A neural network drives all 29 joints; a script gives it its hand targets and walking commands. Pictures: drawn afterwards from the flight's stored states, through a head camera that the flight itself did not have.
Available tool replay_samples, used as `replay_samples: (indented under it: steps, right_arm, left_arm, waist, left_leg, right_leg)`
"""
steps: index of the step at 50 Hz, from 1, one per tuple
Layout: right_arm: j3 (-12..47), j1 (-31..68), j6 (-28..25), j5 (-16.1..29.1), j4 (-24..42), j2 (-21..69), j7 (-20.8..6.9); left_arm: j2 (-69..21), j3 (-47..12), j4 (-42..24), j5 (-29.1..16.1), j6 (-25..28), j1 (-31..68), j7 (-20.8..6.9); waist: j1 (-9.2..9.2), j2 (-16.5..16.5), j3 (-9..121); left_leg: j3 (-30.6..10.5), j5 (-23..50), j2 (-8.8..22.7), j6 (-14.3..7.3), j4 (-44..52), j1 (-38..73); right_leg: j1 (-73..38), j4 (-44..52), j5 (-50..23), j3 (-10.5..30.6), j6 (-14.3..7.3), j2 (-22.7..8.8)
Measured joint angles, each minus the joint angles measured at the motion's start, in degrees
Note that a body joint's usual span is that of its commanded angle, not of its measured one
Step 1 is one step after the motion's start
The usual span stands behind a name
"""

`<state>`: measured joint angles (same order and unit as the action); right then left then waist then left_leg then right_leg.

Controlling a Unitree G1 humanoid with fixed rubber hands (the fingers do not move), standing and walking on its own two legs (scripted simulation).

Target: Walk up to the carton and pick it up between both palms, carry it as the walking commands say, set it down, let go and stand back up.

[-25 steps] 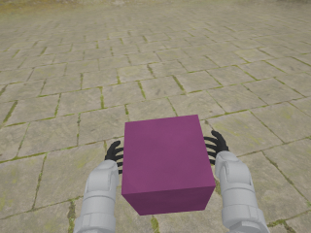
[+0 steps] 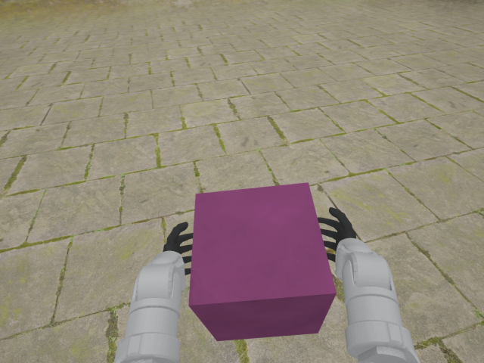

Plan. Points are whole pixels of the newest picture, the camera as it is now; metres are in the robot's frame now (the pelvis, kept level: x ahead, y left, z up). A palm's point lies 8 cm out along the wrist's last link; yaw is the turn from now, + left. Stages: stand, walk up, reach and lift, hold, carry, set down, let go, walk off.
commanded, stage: reach and lift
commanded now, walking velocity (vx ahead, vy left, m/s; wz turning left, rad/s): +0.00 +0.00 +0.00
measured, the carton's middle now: (259, 266) +0.33 -0.02 -0.02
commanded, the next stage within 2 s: hold in 0.60 s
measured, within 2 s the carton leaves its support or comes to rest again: neither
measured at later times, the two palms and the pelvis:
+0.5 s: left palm (172, 264) +0.29 +0.13 +0.05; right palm (346, 251) +0.31 -0.16 +0.06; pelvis -0.01 +0.00 +0.00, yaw +0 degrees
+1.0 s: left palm (172, 268) +0.28 +0.13 +0.06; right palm (350, 259) +0.29 -0.17 +0.06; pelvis -0.01 +0.00 +0.00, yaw +0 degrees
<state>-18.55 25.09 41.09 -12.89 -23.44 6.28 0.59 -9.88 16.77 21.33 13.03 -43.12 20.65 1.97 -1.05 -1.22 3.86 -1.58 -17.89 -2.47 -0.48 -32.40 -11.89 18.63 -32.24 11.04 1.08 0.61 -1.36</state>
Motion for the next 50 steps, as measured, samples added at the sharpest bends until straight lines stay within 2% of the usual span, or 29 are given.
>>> replay_samples:
  steps: [50]
  right_arm:
    - [0.72,-3.63,0.97,0.00,4.32,1.04,0.76]
  left_arm:
    - [0.15,-2.19,-1.88,0.01,-0.41,-1.24,0.13]
  waist:
    - [0.64,0.15,-0.23]
  left_leg:
    - [-0.18,0.95,0.00,0.00,0.21,0.75]
  right_leg:
    - [-0.75,0.11,-0.86,0.00,0.00,0.07]
